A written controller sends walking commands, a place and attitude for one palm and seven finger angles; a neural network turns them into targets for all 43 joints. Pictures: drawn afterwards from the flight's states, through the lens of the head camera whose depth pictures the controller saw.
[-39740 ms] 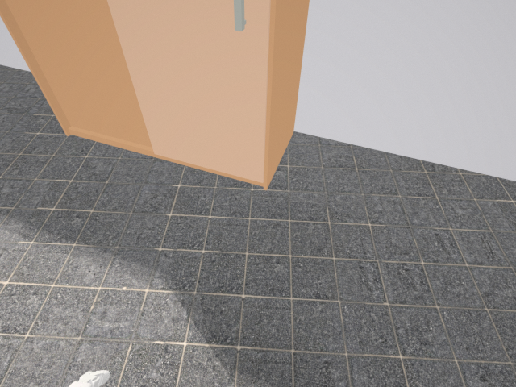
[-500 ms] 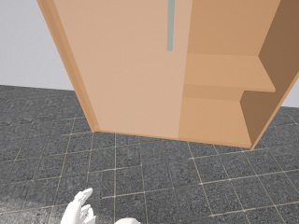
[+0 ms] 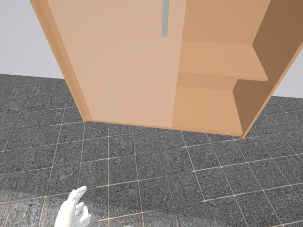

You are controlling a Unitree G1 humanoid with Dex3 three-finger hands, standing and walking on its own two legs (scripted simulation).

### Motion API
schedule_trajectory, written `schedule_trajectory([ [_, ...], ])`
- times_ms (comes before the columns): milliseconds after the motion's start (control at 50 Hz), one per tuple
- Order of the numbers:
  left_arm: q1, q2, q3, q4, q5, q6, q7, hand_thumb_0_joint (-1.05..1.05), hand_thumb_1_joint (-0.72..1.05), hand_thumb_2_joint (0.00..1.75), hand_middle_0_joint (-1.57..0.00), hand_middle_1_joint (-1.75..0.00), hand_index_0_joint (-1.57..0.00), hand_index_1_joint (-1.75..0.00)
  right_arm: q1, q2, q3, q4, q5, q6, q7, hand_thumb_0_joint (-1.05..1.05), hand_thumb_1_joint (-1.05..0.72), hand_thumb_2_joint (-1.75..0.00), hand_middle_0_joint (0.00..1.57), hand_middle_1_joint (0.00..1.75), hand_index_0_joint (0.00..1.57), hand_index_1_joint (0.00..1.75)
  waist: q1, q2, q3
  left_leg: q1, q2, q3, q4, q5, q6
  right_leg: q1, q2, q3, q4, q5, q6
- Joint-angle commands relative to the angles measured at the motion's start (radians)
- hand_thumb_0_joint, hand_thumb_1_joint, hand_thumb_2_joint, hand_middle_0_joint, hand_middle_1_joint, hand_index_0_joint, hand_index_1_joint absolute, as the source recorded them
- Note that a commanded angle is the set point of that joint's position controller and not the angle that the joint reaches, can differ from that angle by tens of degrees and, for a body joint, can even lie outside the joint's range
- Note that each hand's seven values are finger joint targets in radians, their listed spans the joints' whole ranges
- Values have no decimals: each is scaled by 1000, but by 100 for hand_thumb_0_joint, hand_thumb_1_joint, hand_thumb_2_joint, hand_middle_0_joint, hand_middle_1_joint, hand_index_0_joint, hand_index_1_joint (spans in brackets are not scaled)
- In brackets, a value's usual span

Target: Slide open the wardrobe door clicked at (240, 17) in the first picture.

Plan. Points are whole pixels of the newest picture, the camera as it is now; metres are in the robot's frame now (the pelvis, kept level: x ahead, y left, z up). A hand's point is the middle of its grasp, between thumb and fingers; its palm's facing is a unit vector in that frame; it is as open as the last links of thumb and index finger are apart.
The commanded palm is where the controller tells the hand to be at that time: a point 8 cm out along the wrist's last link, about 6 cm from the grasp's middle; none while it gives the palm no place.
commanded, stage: stop stepping back and stand still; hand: right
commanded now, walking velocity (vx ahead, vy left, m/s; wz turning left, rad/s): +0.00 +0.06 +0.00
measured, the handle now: (165, 9) +0.95 +0.01 +0.18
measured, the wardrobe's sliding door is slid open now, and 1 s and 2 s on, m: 0.57 0.57 0.57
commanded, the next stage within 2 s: let the arm hang, fingers relaxed in 0.02 s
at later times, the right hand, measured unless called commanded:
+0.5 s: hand out of the picture +0.07 -0.19 -0.16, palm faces +0.08 +0.98 -0.17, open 6.8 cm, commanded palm none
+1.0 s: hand out of the picture +0.05 -0.22 -0.16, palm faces +0.00 +0.98 -0.18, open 7.3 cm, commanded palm none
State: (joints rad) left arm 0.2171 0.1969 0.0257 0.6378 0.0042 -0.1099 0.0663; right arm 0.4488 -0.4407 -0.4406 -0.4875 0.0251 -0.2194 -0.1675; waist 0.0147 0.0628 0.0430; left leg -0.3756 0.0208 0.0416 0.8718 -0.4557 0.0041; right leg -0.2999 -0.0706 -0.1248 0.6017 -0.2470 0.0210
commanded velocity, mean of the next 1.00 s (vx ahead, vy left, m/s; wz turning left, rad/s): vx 0.00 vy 0.00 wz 0.00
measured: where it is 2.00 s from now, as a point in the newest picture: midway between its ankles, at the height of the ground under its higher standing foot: outside the picture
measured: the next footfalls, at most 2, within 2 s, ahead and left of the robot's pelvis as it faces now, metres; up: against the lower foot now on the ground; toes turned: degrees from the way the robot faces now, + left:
right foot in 0.38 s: +0.08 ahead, -0.14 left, +0.00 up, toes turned -7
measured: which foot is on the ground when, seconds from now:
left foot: down 0.00-1.00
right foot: down 0.00-0.10, up 0.12-0.36, down 0.38-1.00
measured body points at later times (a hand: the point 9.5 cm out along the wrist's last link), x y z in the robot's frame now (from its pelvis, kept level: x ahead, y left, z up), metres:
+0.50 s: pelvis +0.02 -0.01 +0.01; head +0.05 -0.03 +0.46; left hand +0.08 +0.23 -0.13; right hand +0.07 -0.24 -0.14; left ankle +0.03 +0.08 -0.72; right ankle +0.04 -0.13 -0.72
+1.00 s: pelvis +0.04 -0.05 +0.02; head +0.04 -0.06 +0.47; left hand +0.02 +0.16 -0.14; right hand +0.05 -0.27 -0.14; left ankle +0.03 +0.08 -0.72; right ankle +0.04 -0.13 -0.72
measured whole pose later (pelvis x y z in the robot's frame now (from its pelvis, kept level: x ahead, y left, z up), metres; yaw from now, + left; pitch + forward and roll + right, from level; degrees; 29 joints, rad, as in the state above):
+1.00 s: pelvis +0.04 -0.05 +0.02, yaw +1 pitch -2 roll +0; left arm 0.29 0.13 -0.01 1.14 0.02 0.01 0.02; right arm 0.25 -0.15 0.00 1.15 -0.01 -0.01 -0.03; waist 0.01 0.00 0.03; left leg -0.15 0.05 0.05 0.40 -0.22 -0.03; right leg -0.16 0.01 -0.14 0.39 -0.21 -0.06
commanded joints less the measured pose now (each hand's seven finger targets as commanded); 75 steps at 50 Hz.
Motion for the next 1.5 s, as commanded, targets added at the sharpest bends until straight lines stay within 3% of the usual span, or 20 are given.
schedule_trajectory([
  [0, -77, 122, 22, -155, -15, -55, -24, 0, 90, 90, -20, -30, -20, -30, 100, -164, -140, -235, 6, -58, -12, 0, -90, -90, 20, 30, 20, 30, -22, -308, -53, 150, 2, 45, -206, 69, -22, -125, -213, 187, -292, -284, -127],
  [20, -73, 128, 22, -163, -18, -52, -26, 0, 90, 90, -20, -30, -20, -30, 111, -167, -142, -221, 8, -50, -13, 0, -90, -90, 20, 30, 20, 30, -23, -258, -68, 249, -17, 64, -302, 111, -24, -171, -179, 139, -223, -303, -98],
  [40, -68, 129, 24, -169, -19, -49, -25, 0, 90, 90, -20, -30, -20, -30, 121, -164, -138, -194, 9, -42, -14, 0, -90, -90, 20, 30, 20, 30, -20, -171, -74, 301, -2, 19, -377, 113, -11, -206, -125, 82, -132, -299, -69],
  [60, -62, 123, 28, -173, -17, -45, -27, 0, 90, 90, -20, -30, -20, -30, 99, -179, -149, -183, 8, -41, -16, 0, -90, -90, 20, 30, 20, 30, -13, -22, -67, 272, 86, -156, -483, 96, 40, -235, -48, 30, 44, -268, -39],
  [80, -64, 115, 29, -171, -16, -49, -29, 0, 90, 90, -20, -30, -20, -30, 86, -191, -157, -160, 14, -31, -17, 0, -90, -90, 20, 30, 20, 30, -17, 146, -82, 199, 226, -421, -586, 82, 109, -231, 32, 11, 225, -247, -12],
  [100, -133, 217, 41, -2, 3, -41, -103, 0, 90, 90, -20, -30, -20, -30, 5, 44, 282, 573, -86, 130, 119, 0, -90, -90, 20, 30, 20, 30, 18, 58, -30, 158, 402, -284, -434, 777, 138, -358, -61, 116, 383, -304, -5],
  [120, -35, 140, 40, -4, -6, 16, -87, 0, 90, 90, -20, -30, -20, -30, 10, 66, 285, 613, -76, 181, 151, 0, -90, -90, 20, 30, 20, 30, 16, 39, -134, 150, 347, -268, -362, 867, 157, -231, -48, 142, 377, -345, 3],
  [160, 8, 117, 19, -26, 0, 73, -79, 0, 90, 90, -20, -30, -20, -30, -53, 90, 321, 670, -62, 196, 151, 0, -90, -90, 20, 30, 20, 30, -3, 177, -141, 292, 285, -145, -306, 1069, 165, -279, 13, 63, 355, -288, 4],
  [200, -21, 112, 13, -24, 7, 110, -75, 0, 90, 90, -20, -30, -20, -30, -111, 82, 347, 786, -60, 204, 142, 0, -90, -90, 20, 30, 20, 30, -17, 274, -111, 289, 260, -109, -336, 1104, 157, -235, 41, 43, 323, -278, 2],
  [260, -8, 100, 13, 39, 20, 140, -74, 0, 90, 90, -20, -30, -20, -30, -179, 64, 365, 989, -57, 212, 137, 0, -90, -90, 20, 30, 20, 30, -3, 185, -98, 250, 215, -88, -392, 888, 127, -89, 56, 37, 142, -175, 1],
  [300, 38, 96, 8, 108, 24, 145, -71, 0, 90, 90, -20, -30, -20, -30, -239, 64, 378, 1101, -45, 216, 140, 0, -90, -90, 20, 30, 20, 30, 29, 87, -88, 151, 188, -84, -431, 529, 79, 66, 44, 58, -32, -28, -6],
  [320, 43, 105, 5, 139, 25, 140, -69, 0, 90, 90, -20, -30, -20, -30, -253, 81, 388, 1152, -41, 216, 144, 0, -90, -90, 20, 30, 20, 30, 33, 5, -85, 89, 159, -80, -428, 353, 39, 140, 5, 109, -116, 108, -23],
  [340, 17, 142, 1, 153, 27, 132, -65, 0, 90, 90, -20, -30, -20, -30, -238, 100, 398, 1193, -39, 219, 149, 0, -90, -90, 20, 30, 20, 30, 8, -123, -90, 73, 102, -55, -418, 216, -4, 147, -78, 197, -168, 169, -49],
  [360, -19, 148, -4, 169, 34, 128, -59, 0, 90, 90, -20, -30, -20, -30, -214, 133, 405, 1240, -38, 218, 150, 0, -90, -90, 20, 30, 20, 30, -15, -175, -81, 131, 78, -58, -470, 160, -17, 69, -110, 209, -186, 110, -71],
  [420, -14, 84, -5, 232, 35, 130, -49, 0, 90, 90, -20, -30, -20, -30, -211, 145, 385, 1348, -43, 218, 150, 0, -90, -90, 20, 30, 20, 30, -11, -298, -31, 179, 85, -68, -526, 148, 12, -14, -55, 167, -235, -85, -42],
  [500, 44, 74, -7, 299, 24, 118, -42, 0, 90, 90, -20, -30, -20, -30, -202, 150, 409, 1447, -36, 201, 150, 0, -90, -90, 20, 30, 20, 30, -6, -161, -95, 232, 103, -66, -555, 296, 12, 81, -58, 144, -231, 60, -37],
  [560, 65, 76, -9, 342, 19, 111, -39, 0, 90, 90, -20, -30, -20, -30, -192, 156, 419, 1502, -35, 197, 147, 0, -90, -90, 20, 30, 20, 30, -7, -89, -80, 233, 105, -55, -552, 355, 6, 115, -65, 136, -243, 133, -38],
  [700, 98, 63, -18, 417, 18, 108, -37, 0, 90, 90, -20, -30, -20, -30, -164, 172, 430, 1581, -33, 200, 141, 0, -90, -90, 20, 30, 20, 30, -9, -49, 0, 201, 100, -56, -560, 298, -2, 114, -60, 124, -290, 99, -46],
  [1060, 142, 25, -16, 476, 15, 97, -33, 0, 90, 90, -20, -30, -20, -30, -120, 210, 427, 1617, -39, 204, 132, 0, -90, -90, 20, 30, 20, 30, -9, -67, 28, 196, 98, -52, -532, 311, -14, 114, -51, 123, -312, 111, -65],
  [1480, 137, 47, -8, 466, 14, 93, -31, 0, 90, 90, -20, -30, -20, -30, -103, 220, 427, 1618, -44, 211, 131, 0, -90, -90, 20, 30, 20, 30, -6, -74, 34, 175, 94, -39, -500, 307, -27, 122, -56, 144, -336, 88, -75],
])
